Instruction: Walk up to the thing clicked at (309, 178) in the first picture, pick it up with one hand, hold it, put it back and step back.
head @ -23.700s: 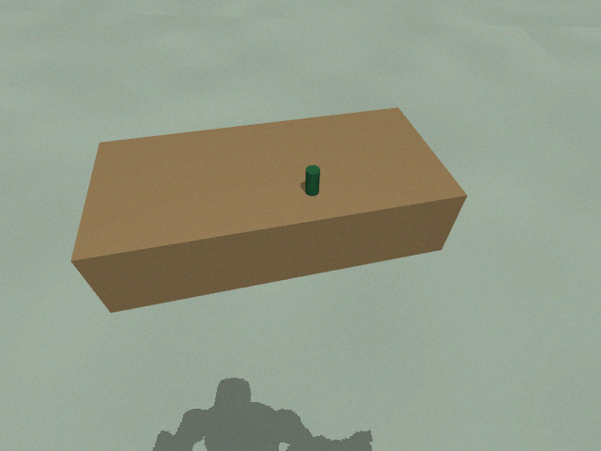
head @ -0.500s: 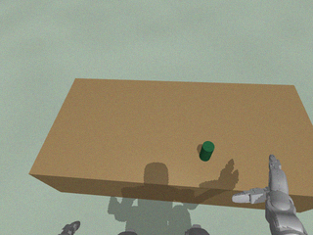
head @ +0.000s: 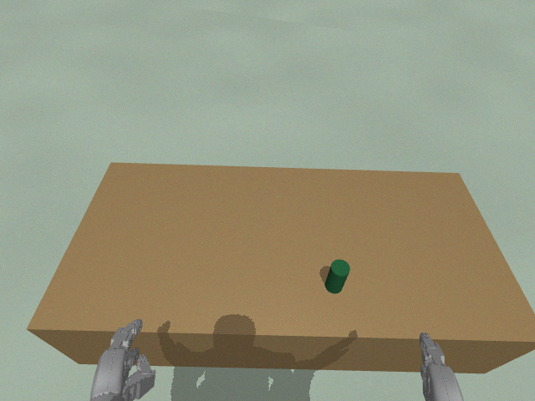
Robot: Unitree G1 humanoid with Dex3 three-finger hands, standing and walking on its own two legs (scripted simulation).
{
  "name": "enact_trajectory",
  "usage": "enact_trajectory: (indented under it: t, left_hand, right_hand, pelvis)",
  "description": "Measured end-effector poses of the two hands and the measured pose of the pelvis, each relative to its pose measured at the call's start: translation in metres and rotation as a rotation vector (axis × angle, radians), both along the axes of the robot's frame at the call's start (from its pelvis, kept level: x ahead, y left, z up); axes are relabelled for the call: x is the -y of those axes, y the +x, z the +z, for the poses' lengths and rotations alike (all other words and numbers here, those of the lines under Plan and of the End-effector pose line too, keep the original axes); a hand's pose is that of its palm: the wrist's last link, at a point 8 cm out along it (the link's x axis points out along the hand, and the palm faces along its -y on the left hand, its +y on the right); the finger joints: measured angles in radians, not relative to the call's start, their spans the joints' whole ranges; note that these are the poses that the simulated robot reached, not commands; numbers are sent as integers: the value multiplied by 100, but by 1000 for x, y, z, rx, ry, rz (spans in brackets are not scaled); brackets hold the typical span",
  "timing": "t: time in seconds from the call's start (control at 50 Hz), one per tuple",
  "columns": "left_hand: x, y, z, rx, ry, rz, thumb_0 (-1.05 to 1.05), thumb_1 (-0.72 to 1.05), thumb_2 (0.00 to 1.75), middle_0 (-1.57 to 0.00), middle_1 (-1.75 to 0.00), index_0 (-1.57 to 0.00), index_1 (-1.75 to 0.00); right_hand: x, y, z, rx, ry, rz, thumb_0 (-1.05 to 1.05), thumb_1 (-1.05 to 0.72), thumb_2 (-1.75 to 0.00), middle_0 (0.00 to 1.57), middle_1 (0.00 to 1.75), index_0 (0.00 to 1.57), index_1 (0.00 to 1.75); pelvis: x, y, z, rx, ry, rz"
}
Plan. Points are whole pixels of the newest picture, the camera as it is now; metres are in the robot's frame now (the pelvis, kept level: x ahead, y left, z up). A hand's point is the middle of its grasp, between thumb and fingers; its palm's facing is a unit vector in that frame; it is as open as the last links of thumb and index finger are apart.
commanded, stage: home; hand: right
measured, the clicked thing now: (336, 276) +0.51 -0.19 -0.35
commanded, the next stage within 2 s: stand in 1.68 s
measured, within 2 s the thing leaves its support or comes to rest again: neither
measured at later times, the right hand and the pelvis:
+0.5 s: hand out of the picture +0.10 -0.25 -0.10, palm faces -0.02 +0.92 -0.39, open 17.5 cm; pelvis +0.00 +0.00 +0.03, yaw +1 degrees
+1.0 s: hand out of the picture +0.03 -0.26 -0.11, palm faces -0.02 +0.94 -0.35, open 17.5 cm; pelvis -0.01 -0.02 +0.05, yaw +1 degrees
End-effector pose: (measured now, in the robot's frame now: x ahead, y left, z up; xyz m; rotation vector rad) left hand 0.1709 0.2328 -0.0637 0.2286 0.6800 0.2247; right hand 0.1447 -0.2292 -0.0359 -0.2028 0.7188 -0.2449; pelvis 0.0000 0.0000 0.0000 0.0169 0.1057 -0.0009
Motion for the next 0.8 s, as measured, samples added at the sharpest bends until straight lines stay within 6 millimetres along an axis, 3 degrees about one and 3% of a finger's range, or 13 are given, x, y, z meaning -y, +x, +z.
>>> enact_trajectory:
  t: [0.18,0.26,0.5,0.66,0.8]
  left_hand:
    - [-13,-26,-8,-38,9,38,2,90,90,-20,-30,-20,-30]
    - [-19,-40,-21,-183,36,-51,1,90,90,-20,-30,-20,-30]
    - [-39,-95,-25,-428,-7,4,1,90,90,-20,-30,-20,-30]
    - [-34,-117,-25,-512,-24,31,1,90,90,-20,-30,-20,-30]
    - [-31,-128,-22,-542,-22,41,1,90,90,-20,-30,-20,-30]
  right_hand:
    - [-8,5,1,6,-2,27,-1,56,-4,5,5,5,5]
    - [2,2,-17,-81,-59,145,-1,56,-4,5,5,5,5]
    - [59,-53,-27,-347,-102,60,-1,55,-4,5,5,6,5]
    - [69,-88,-30,-458,-89,11,-1,56,-3,5,5,5,4]
    - [71,-105,-34,-509,-66,1,-1,55,-4,5,5,5,5]
  pelvis:
    - [-3,-2,-1,0,-5,10]
    - [-2,-4,5,54,-13,14]
    - [4,2,31,130,-29,14]
    - [9,-1,41,162,-24,15]
    - [14,-7,45,179,-21,15]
